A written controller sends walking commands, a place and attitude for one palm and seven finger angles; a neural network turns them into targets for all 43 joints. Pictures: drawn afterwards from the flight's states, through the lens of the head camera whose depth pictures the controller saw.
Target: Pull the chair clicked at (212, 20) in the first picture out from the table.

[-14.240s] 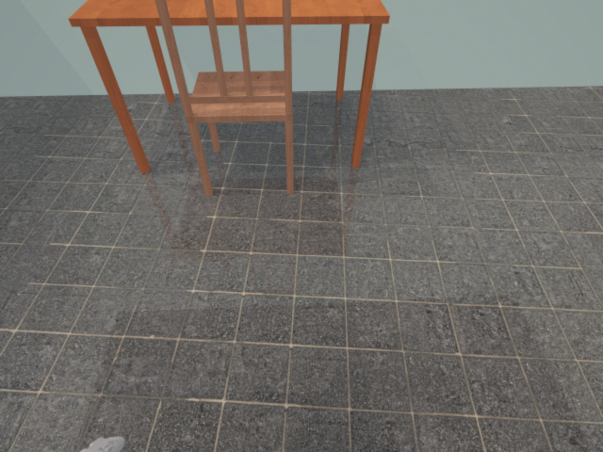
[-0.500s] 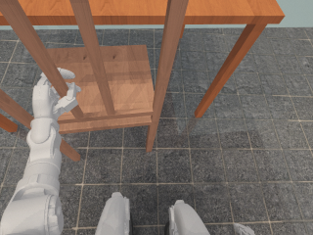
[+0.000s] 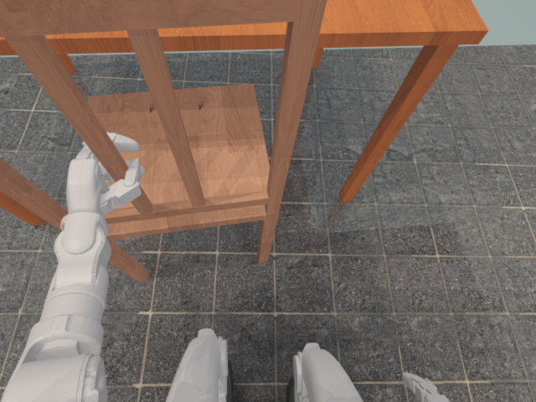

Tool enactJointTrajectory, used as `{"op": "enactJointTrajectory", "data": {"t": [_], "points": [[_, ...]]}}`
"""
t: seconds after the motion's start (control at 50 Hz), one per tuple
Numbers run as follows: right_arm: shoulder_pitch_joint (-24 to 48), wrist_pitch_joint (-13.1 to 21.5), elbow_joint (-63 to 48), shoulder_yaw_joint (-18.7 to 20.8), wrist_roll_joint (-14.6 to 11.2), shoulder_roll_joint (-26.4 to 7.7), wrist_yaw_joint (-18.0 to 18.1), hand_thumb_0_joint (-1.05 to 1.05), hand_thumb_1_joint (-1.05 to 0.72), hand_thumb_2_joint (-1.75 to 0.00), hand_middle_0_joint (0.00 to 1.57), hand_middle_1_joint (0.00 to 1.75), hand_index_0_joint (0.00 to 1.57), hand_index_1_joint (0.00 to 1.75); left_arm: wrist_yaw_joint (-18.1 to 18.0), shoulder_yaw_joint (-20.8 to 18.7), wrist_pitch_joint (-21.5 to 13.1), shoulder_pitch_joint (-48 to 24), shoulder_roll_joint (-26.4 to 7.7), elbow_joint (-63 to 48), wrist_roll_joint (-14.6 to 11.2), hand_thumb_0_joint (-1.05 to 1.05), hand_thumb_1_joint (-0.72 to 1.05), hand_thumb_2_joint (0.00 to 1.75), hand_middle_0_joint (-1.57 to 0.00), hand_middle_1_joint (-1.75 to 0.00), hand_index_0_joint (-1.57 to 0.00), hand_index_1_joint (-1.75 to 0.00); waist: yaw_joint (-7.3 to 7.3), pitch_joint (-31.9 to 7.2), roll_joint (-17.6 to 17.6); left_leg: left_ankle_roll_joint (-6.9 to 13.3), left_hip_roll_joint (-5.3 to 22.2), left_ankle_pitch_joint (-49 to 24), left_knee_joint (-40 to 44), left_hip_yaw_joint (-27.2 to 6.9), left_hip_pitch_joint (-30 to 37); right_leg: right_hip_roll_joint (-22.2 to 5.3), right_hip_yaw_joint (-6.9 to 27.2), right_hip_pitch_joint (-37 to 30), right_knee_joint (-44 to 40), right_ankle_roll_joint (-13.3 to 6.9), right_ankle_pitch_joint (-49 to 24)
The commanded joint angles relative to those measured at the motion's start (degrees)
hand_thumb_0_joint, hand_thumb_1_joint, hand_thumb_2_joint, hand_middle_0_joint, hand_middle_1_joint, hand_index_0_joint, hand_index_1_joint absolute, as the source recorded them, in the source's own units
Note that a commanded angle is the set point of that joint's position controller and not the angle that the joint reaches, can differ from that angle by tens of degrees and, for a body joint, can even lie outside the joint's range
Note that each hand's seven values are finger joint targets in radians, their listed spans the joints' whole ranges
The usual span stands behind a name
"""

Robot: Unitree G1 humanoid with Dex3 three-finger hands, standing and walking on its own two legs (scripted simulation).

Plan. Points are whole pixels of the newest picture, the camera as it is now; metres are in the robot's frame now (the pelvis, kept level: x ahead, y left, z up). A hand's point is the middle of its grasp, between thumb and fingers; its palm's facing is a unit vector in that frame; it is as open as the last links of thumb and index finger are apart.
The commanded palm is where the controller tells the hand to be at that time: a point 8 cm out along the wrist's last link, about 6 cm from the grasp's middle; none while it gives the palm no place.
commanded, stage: step backward, pulling the chair out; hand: left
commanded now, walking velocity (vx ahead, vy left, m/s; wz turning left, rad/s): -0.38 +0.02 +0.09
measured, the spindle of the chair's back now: (107, 153) +0.45 +0.23 +0.05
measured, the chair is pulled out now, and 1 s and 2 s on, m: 0.03 0.16 0.23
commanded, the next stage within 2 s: none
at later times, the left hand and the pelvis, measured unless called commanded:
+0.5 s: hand (149, 212) +0.37 +0.17 +0.02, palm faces +0.12 -0.98 -0.16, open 5.2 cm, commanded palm +0.35 +0.21 +0.02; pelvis -0.02 +0.00 +0.08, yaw -1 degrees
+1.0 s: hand (161, 273) +0.29 +0.14 +0.02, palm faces +0.04 -0.98 -0.18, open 5.2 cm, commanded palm +0.30 +0.19 +0.02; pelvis -0.07 +0.00 +0.08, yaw +1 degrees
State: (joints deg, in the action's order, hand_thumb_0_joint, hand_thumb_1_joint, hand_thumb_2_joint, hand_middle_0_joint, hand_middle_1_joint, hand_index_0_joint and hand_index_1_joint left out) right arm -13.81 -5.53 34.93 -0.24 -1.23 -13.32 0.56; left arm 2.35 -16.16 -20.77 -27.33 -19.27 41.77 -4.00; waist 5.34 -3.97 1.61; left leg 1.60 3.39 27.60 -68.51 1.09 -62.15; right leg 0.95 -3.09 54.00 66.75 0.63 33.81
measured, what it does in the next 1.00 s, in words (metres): rises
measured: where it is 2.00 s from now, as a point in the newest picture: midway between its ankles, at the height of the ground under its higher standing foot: outside the picture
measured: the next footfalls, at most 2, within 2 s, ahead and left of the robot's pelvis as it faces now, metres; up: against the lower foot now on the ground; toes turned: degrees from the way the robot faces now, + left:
left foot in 1.34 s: -0.02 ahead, +0.13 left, +0.00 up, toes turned +2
right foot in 1.94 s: -0.10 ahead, -0.14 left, +0.00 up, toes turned +2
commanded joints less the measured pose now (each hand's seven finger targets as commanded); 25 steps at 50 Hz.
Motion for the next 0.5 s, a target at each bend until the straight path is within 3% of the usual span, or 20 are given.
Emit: {"op": "enactJointTrajectory", "data": {"t": [0.0, 0.02, 0.06, 0.1, 0.14, 0.2, 0.24, 0.32, 0.38, 0.48], "points": [[-8.4, -0.7, -6.0, 2.8, -1.8, -9.1, 3.8, 0.00, -0.90, -0.90, 0.20, 0.30, 0.20, 0.30, -7.8, 2.8, 7.0, -14.5, -13.3, -6.9, 3.3, 0.00, 0.90, 0.90, -0.50, -1.45, -0.50, -1.45, -0.81, -30.2, 6.1, 0.8, 0.8, -27.1, 19.2, -4.3, 38.8, -2.3, 4.3, -22.6, -20.7, -1.4, -37.4], [-8.4, -1.1, -5.0, 2.8, -1.8, -9.4, 4.2, 0.00, -0.90, -0.90, 0.20, 0.30, 0.20, 0.30, -8.5, 3.3, 8.4, -13.9, -12.1, -2.1, 3.2, 0.00, 0.90, 0.90, -0.50, -1.45, -0.50, -1.45, -0.75, -27.5, 2.7, 1.1, 1.4, -28.0, 20.1, -4.6, 36.5, -3.1, 4.7, -24.7, -21.9, -0.7, -39.6], [-8.6, -1.2, -3.5, 2.6, -1.6, -9.9, 4.6, 0.00, -0.90, -0.90, 0.20, 0.30, 0.20, 0.30, -9.6, 3.8, 8.6, -18.3, -12.0, 3.7, 3.5, 0.00, 0.90, 0.90, -0.50, -1.45, -0.50, -1.45, -0.43, -25.1, 2.6, 1.0, 2.4, -33.0, 22.7, -4.9, 37.7, -4.1, 4.6, -27.3, -23.8, 0.0, -42.4], [-8.8, -0.9, -2.2, 2.7, -1.3, -10.1, 4.6, 0.00, -0.90, -0.90, 0.20, 0.30, 0.20, 0.30, -10.0, 4.5, 7.9, -21.5, -11.6, 8.2, 3.8, 0.00, 0.90, 0.90, -0.50, -1.45, -0.50, -1.45, -0.59, -23.9, 4.0, 1.1, 3.6, -37.9, 24.6, -5.3, 40.3, -4.6, 4.9, -28.7, -25.6, 0.6, -44.0], [-8.5, -0.3, -1.1, 3.1, -1.3, -10.3, 4.8, 0.00, -0.90, -0.90, 0.20, 0.30, 0.20, 0.30, -9.8, 4.4, 6.3, -23.5, -11.5, 10.2, 3.6, 0.00, 0.90, 0.90, -0.50, -1.45, -0.50, -1.45, -1.02, -23.1, 8.1, 1.3, 4.8, -44.0, 26.5, -6.7, 44.5, -4.5, 4.7, -27.9, -26.7, 0.6, -42.2], [-8.4, 0.9, 0.3, 3.4, -0.9, -10.0, 4.8, 0.00, -0.90, -0.90, 0.20, 0.30, 0.20, 0.30, -9.0, 6.0, 4.9, -22.4, -8.8, 12.0, 3.4, 0.00, 0.90, 0.90, -0.50, -1.45, -0.50, -1.45, -1.52, -22.3, 12.6, 1.6, 7.0, -50.8, 29.2, -9.9, 50.1, -3.4, 4.3, -26.0, -26.9, 0.2, -34.0], [-7.5, 1.6, 0.5, 3.9, -0.6, -10.2, 4.8, 0.00, -0.90, -0.90, 0.20, 0.30, 0.20, 0.30, -8.6, 5.9, 4.5, -21.5, -9.1, 11.8, 3.4, 0.00, 0.90, 0.90, -0.50, -1.45, -0.50, -1.45, -1.91, -21.9, 14.3, 2.1, 8.2, -52.4, 31.1, -11.4, 52.7, -2.7, 4.2, -25.5, -26.9, 0.0, -28.1], [-6.1, 3.3, 0.4, 4.0, -0.2, -9.9, 4.4, 0.00, -0.90, -0.90, 0.20, 0.30, 0.20, 0.30, -7.9, 7.0, 4.0, -20.1, -7.5, 9.1, 3.0, 0.00, 0.90, 0.90, -0.50, -1.45, -0.50, -1.45, -2.04, -21.0, 16.2, 2.4, 9.9, -51.3, 33.8, -12.7, 55.0, -2.4, 4.0, -25.6, -26.7, -0.3, -20.3], [-5.8, 3.8, 0.3, 4.2, -0.3, -9.9, 4.4, 0.00, -0.90, -0.90, 0.20, 0.30, 0.20, 0.30, -7.6, 7.0, 4.1, -17.8, -7.0, 7.2, 2.9, 0.00, 0.90, 0.90, -0.50, -1.45, -0.50, -1.45, -2.08, -22.5, 12.2, 2.5, 9.9, -51.8, 32.7, -11.7, 55.0, -2.5, 4.4, -29.1, -29.0, -0.5, -25.1], [-5.4, 4.4, 0.8, 4.3, -1.4, -9.8, 5.2, 0.00, -0.90, -0.90, 0.20, 0.30, 0.20, 0.30, -7.9, 7.1, 4.2, -18.3, -8.0, 6.4, 2.5, 0.00, 0.90, 0.90, -0.50, -1.45, -0.50, -1.45, -1.50, -24.1, 4.0, 0.4, 7.2, -40.2, 31.5, -7.0, 47.9, -5.8, 7.1, -37.4, -33.1, -0.6, -43.9]]}}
